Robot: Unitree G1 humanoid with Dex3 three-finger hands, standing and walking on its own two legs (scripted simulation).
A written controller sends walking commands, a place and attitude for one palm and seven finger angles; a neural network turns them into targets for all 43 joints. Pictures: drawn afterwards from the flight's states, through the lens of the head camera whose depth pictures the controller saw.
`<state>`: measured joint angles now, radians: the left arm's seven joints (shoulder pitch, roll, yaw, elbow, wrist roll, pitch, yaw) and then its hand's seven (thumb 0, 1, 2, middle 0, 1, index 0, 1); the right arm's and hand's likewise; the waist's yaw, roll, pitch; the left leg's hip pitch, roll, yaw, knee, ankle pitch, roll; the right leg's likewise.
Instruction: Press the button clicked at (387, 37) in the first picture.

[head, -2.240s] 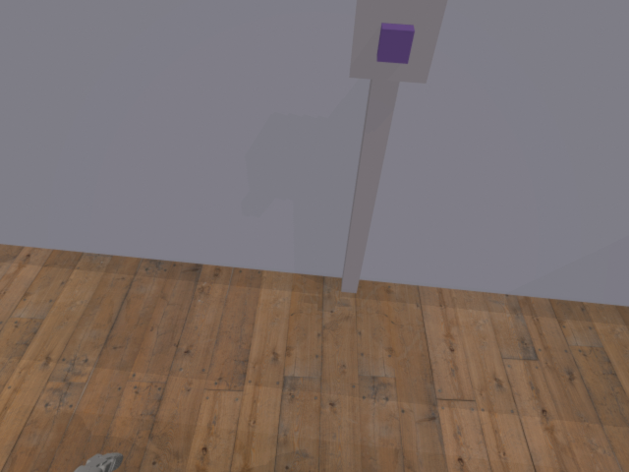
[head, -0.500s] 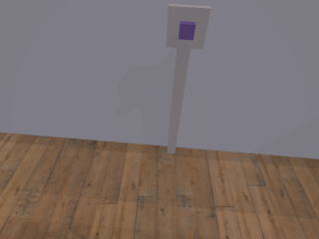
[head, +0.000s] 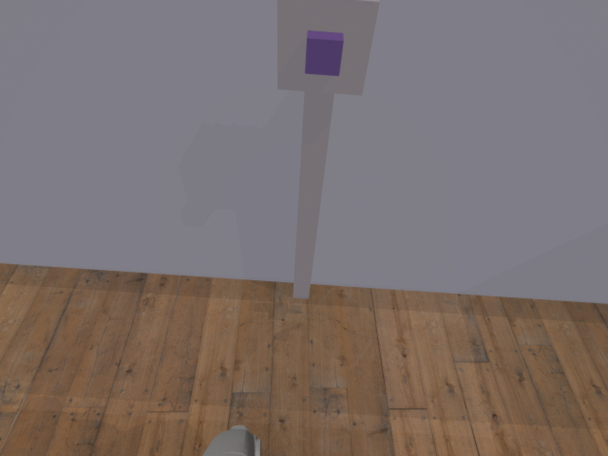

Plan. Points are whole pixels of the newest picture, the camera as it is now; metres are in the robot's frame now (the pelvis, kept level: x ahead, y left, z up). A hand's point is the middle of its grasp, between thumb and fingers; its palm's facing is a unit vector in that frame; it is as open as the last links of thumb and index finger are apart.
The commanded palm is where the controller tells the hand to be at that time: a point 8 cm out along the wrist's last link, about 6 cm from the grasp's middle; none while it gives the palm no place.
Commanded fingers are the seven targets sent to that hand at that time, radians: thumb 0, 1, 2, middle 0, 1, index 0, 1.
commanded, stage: take the last steps up to it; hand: left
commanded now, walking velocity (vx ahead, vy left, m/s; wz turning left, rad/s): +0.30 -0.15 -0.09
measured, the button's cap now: (323, 52) +0.70 +0.04 +0.18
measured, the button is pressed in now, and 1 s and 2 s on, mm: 0 0 0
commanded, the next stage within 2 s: come to a stop and stand still in 0.36 s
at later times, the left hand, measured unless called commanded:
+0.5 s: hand (242, 358) +0.29 +0.13 -0.17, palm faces -0.09 -0.97 -0.22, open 7.4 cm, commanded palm none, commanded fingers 0.00 0.90 0.90 -0.20 -0.30 -0.20 -0.30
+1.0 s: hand (218, 355) +0.30 +0.18 -0.19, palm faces +0.04 -0.98 -0.21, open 7.4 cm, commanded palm none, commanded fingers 0.00 0.90 0.90 -0.20 -0.30 -0.20 -0.30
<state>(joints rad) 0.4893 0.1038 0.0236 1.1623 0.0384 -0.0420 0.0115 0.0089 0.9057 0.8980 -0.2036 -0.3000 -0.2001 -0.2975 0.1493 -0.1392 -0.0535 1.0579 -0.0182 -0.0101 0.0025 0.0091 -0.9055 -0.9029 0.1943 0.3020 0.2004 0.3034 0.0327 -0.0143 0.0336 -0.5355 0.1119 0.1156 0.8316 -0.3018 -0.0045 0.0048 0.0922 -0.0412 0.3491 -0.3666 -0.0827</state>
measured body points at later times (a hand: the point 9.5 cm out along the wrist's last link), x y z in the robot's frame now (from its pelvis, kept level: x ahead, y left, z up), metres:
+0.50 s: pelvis +0.19 -0.06 -0.01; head +0.22 -0.07 +0.44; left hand +0.30 +0.18 -0.15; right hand +0.12 -0.30 -0.16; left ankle +0.12 +0.11 -0.73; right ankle +0.25 -0.19 -0.74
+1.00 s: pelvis +0.24 -0.03 +0.00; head +0.28 +0.01 +0.44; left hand +0.30 +0.23 -0.17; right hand +0.35 -0.27 -0.12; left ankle +0.26 +0.05 -0.73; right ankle +0.21 -0.18 -0.68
